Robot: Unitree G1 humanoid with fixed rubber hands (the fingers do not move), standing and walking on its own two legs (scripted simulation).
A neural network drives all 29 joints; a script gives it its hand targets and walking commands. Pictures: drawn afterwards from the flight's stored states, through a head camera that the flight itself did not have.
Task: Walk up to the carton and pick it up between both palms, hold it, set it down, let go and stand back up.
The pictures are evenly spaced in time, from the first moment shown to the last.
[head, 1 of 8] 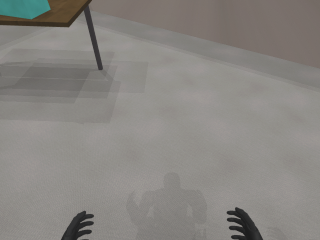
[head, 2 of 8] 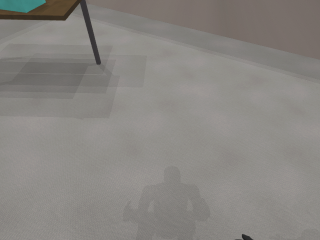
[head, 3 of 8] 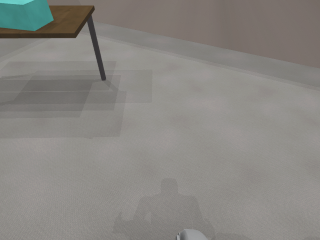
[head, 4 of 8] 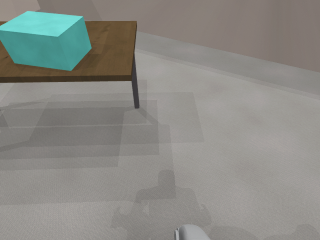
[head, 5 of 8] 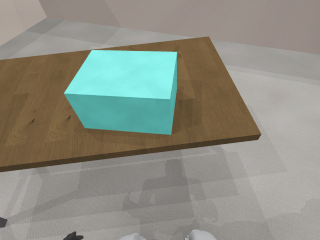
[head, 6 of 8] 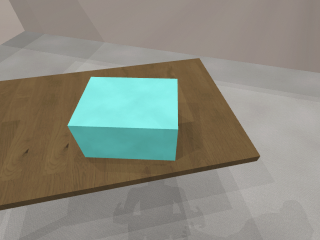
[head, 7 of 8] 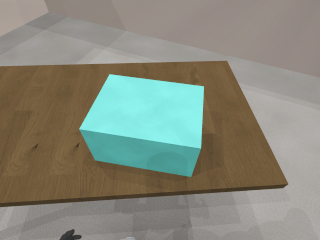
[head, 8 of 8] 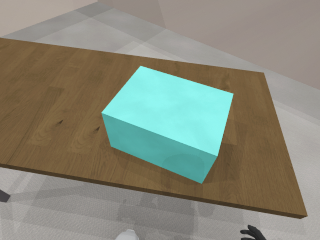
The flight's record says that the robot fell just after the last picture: no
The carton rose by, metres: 0.00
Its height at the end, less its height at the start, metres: +0.00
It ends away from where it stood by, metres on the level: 0.00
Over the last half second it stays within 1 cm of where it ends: yes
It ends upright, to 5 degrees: yes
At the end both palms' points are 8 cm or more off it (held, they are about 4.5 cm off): yes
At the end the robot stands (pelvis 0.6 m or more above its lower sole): yes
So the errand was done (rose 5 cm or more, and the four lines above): no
